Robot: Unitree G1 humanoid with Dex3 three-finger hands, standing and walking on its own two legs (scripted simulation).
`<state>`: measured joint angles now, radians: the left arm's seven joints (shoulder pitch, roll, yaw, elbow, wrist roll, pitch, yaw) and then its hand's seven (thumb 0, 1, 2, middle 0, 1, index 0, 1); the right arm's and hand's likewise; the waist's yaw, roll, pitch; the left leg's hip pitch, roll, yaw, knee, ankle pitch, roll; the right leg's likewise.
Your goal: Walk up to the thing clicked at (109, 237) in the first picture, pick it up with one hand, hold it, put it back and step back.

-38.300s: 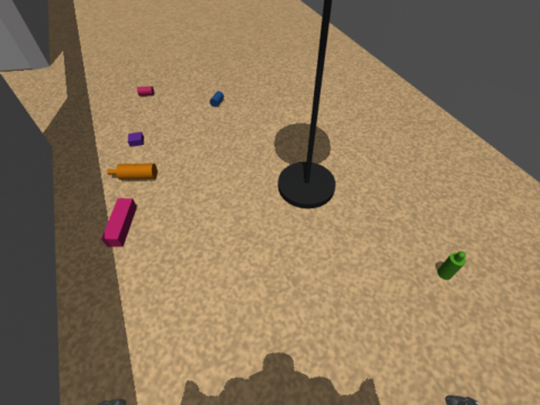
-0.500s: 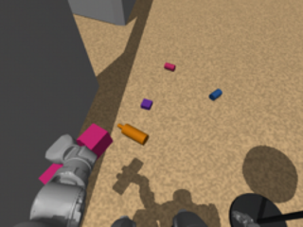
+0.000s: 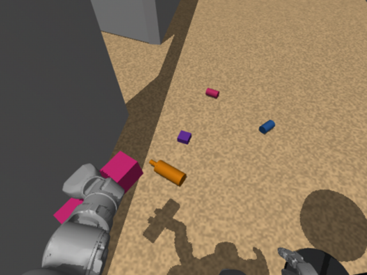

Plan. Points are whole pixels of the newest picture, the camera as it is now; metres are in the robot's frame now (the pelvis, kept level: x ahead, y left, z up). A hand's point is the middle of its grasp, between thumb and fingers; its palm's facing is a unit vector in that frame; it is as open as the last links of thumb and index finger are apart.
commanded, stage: hold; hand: left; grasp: from above
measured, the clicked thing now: (102, 192) +0.34 +0.23 -0.09
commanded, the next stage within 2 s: crouch in 1.50 s
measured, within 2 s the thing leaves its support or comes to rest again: neither
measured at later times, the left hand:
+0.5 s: hand (94, 185) +0.33 +0.23 -0.04, palm faces -0.24 -0.39 -0.89, open 10.0 cm
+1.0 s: hand (96, 186) +0.32 +0.22 -0.02, palm faces -0.24 -0.38 -0.89, open 10.1 cm
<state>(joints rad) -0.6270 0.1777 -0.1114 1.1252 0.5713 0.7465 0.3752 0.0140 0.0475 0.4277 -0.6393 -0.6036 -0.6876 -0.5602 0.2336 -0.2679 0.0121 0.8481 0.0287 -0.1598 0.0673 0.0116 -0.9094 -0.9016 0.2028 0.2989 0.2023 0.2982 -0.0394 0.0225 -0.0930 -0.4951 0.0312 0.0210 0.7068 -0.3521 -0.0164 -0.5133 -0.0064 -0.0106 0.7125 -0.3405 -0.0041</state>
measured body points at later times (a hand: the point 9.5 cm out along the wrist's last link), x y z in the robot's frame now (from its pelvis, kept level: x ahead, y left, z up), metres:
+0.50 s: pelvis +0.02 +0.00 +0.01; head +0.04 -0.01 +0.46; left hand +0.34 +0.25 +0.01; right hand +0.13 -0.24 -0.12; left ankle +0.00 +0.13 -0.72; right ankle +0.01 -0.12 -0.72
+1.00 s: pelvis +0.01 +0.00 +0.02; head +0.03 -0.02 +0.46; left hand +0.33 +0.24 +0.03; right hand +0.16 -0.24 -0.10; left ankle +0.00 +0.13 -0.72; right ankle +0.01 -0.12 -0.72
